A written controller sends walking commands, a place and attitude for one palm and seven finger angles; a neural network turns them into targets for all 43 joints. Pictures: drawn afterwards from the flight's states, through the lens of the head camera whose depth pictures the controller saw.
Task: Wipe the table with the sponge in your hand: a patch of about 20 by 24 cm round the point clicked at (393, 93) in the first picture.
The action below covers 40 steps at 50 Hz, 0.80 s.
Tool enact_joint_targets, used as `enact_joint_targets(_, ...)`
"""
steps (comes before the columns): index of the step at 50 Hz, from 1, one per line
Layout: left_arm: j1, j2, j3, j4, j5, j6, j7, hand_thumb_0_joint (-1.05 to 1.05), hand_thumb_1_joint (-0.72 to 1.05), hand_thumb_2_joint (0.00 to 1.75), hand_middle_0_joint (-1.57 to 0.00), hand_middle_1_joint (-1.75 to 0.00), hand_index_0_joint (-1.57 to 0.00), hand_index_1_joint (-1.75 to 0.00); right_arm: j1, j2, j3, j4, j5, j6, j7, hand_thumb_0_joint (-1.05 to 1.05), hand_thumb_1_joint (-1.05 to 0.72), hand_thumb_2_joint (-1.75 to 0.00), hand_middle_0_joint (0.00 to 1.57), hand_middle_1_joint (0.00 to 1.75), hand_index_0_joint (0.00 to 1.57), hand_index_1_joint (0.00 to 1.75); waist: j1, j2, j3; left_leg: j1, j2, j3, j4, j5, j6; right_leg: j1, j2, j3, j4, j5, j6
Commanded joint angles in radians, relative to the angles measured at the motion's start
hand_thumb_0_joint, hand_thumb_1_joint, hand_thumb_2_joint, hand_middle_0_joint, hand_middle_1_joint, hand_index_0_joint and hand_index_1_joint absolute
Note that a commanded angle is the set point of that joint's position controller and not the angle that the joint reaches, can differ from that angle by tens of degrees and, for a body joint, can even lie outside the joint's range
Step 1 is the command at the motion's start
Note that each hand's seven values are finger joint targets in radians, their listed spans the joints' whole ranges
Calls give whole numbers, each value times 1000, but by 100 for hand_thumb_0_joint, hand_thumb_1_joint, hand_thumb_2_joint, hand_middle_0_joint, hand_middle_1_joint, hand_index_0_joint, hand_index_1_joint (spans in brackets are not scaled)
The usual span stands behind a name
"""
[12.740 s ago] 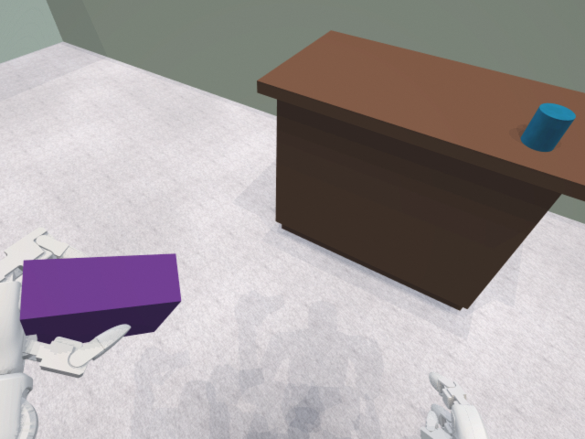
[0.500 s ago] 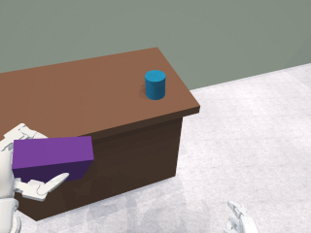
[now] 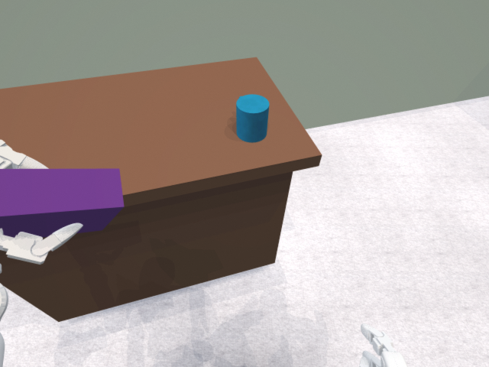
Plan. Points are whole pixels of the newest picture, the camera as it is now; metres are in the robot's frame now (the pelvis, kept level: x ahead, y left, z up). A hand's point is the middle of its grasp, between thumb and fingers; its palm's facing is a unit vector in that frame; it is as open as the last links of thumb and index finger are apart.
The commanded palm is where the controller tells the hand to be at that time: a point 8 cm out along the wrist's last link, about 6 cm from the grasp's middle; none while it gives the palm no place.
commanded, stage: look again from close up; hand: left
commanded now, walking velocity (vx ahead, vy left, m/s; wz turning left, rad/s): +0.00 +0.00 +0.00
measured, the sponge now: (76, 205) +0.27 +0.26 +0.16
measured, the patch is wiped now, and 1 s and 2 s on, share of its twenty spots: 0.00 0.00 0.00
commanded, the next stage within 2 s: shuffle to correct the standing spot in 0.16 s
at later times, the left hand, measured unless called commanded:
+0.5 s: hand (51, 198) +0.27 +0.29 +0.17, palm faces +0.38 -0.87 -0.32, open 9.6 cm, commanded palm +0.21 +0.33 +0.18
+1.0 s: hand (58, 129) +0.39 +0.34 +0.18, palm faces +0.34 -0.83 -0.45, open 9.6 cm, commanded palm +0.34 +0.38 +0.18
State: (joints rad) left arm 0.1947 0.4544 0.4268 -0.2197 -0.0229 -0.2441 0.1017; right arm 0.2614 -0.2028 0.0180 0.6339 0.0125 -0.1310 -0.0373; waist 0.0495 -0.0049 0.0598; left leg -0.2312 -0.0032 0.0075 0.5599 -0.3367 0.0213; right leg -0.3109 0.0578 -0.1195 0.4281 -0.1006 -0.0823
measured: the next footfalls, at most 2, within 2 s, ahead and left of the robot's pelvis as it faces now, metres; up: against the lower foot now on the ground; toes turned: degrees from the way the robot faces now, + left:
right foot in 0.76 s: +0.22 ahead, +0.00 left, +0.00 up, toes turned -7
left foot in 1.04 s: +0.31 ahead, +0.30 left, +0.00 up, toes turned +0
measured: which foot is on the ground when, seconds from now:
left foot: down 0.00-0.76, up 0.78-1.00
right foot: down 0.00-0.52, up 0.54-0.74, down 0.76-1.00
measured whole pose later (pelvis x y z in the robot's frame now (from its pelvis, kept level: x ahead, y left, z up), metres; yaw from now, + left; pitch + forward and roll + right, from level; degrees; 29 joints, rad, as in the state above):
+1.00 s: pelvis +0.17 +0.11 -0.01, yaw -3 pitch -2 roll +1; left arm 0.45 0.41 0.44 -0.61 -0.03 -0.26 0.09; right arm 0.19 -0.22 -0.01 0.60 -0.01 -0.13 0.01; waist 0.03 -0.06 0.13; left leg -0.48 0.11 -0.03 0.78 -0.20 0.01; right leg -0.29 -0.03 -0.10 0.66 -0.33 -0.04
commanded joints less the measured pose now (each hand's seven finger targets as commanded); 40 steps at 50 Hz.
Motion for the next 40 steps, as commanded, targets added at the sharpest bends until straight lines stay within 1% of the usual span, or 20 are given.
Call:
enact_joint_targets(1,96,46,-55,-338,-34,-99,-1,0,10,130,-120,-160,-120,-160,-77,-104,-36,-179,-6,-85,15,0,-90,-90,20,30,20,30,7,41,-151,-30,-17,21,-176,-71,21,188,-187,270,-192,-434,108)
enact_joint_targets(4,88,68,-34,-368,-24,-91,6,0,10,130,-120,-160,-120,-160,-107,-109,-22,-199,5,-100,21,0,-90,-90,20,30,20,30,8,35,-100,-212,59,-78,-309,-155,45,294,-108,195,-22,-354,113)
enact_joint_targets(7,77,141,58,-369,-17,-85,11,0,10,130,-120,-160,-120,-160,-110,-118,-35,-215,2,-109,16,0,-90,-90,20,30,20,30,8,-33,-90,-196,55,-72,-258,-79,40,271,-118,211,-55,-299,99)
enact_joint_targets(8,45,202,113,-396,-18,-88,17,0,10,130,-120,-160,-120,-160,-112,-124,-35,-214,-2,-107,14,0,-90,-90,20,30,20,30,-2,-4,-94,-177,51,-73,-257,-91,34,246,-121,214,-69,-327,85)
enact_joint_targets(11,15,157,88,-420,-19,-94,10,0,10,130,-120,-160,-120,-160,-116,-110,-31,-219,-10,-114,15,0,-90,-90,20,30,20,30,-5,108,-66,-175,40,-82,-252,-95,33,228,-127,252,-98,-321,69)
enact_joint_targets(13,-2,155,90,-451,-18,-102,9,0,10,130,-120,-160,-120,-160,-115,-107,-30,-220,-16,-124,22,0,-90,-90,20,30,20,30,-7,95,-95,-143,26,-81,-228,-45,24,249,-131,272,-118,-291,65)
enact_joint_targets(17,65,72,0,-429,-14,-100,0,0,10,130,-120,-160,-120,-160,-79,-118,-48,-209,-18,-135,28,0,-90,-90,20,30,20,30,-14,3,-144,-109,-21,-36,-81,-75,32,231,-205,381,-193,-459,44)
enact_joint_targets(20,88,42,-39,-420,-13,-79,2,0,10,130,-120,-160,-120,-160,-73,-126,-52,-201,-15,-124,32,0,-90,-90,20,30,20,30,-24,-70,-132,-121,-17,-24,44,-60,26,172,-301,455,-198,-514,-41)
enact_joint_targets(23,65,91,10,-433,-17,-67,14,0,10,130,-120,-160,-120,-160,-80,-140,-52,-189,-14,-105,29,0,-90,-90,20,30,20,30,-47,-32,-141,10,7,-41,-67,-29,28,49,-247,367,-60,-413,-41)
enact_joint_targets(25,83,70,2,-452,-23,-70,8,0,10,130,-120,-160,-120,-160,-109,-150,-47,-205,-13,-89,21,0,-90,-90,20,30,20,30,-46,185,-89,81,129,-255,-277,16,53,-83,-60,168,270,-276,31)
enact_joint_targets(26,54,96,22,-481,-17,-71,10,0,10,130,-120,-160,-120,-160,-128,-135,-42,-212,-13,-82,22,0,-90,-90,20,30,20,30,-47,257,-56,134,220,-361,-319,160,64,-194,-20,93,424,-294,56)
enact_joint_targets(27,25,123,34,-507,-10,-72,10,0,10,130,-120,-160,-120,-160,-131,-120,-44,-214,-24,-78,24,0,-90,-90,20,30,20,30,-55,236,-47,242,247,-363,-291,413,67,-316,-32,93,529,-358,49)
enact_joint_targets(29,13,134,42,-517,4,-66,7,0,10,130,-120,-160,-120,-160,-107,-121,-52,-206,-31,-76,36,0,-90,-90,20,30,20,30,-65,151,-61,402,224,-254,-181,755,33,-454,-40,74,610,-349,36)
enact_joint_targets(31,65,105,26,-534,-3,-43,6,0,10,130,-120,-160,-120,-160,-86,-127,-65,-211,-20,-68,47,0,-90,-90,20,30,20,30,-69,141,-78,412,167,-157,-146,780,18,-429,-27,-4,512,-279,36)
enact_joint_targets(35,175,113,63,-560,-25,-32,9,0,10,130,-120,-160,-120,-160,-116,-129,-62,-237,-21,-63,50,0,-90,-90,20,30,20,30,-35,186,-154,111,79,-4,10,864,-66,92,20,-116,144,-47,5)
enact_joint_targets(36,212,113,78,-565,-32,-33,11,0,10,130,-120,-160,-120,-160,-131,-131,-68,-244,-19,-60,54,0,-90,-90,20,30,20,30,4,133,-204,-48,63,6,216,841,-93,345,2,-93,50,45,-29)
enact_joint_targets(37,241,135,102,-568,-32,-32,18,0,10,130,-120,-160,-120,-160,-144,-129,-73,-246,-6,-51,62,0,-90,-90,20,30,20,30,33,-39,-302,-320,13,45,609,629,-99,641,-166,108,69,215,-138)
enact_joint_targets(38,269,135,99,-530,-48,-34,16,0,10,130,-120,-160,-120,-160,-162,-129,-82,-259,0,-54,68,0,-90,-90,20,30,20,30,20,-214,-367,-550,-83,15,955,-42,-81,725,-442,518,77,515,-289)
enact_joint_targets(39,220,145,141,-600,-54,-55,23,0,10,130,-120,-160,-120,-160,-133,-153,-86,-246,-23,-54,66,0,-90,-90,20,30,20,30,-6,-110,-330,-582,19,-191,1024,-183,-19,559,-569,714,17,345,-305)
enact_joint_targets(40,246,192,198,-606,-47,-72,29,0,10,130,-120,-160,-120,-160,-109,-130,-83,-236,-23,-46,75,0,-90,-90,20,30,20,30,-20,-55,-203,-627,107,-289,1009,-201,-13,390,-584,729,-14,186,-284)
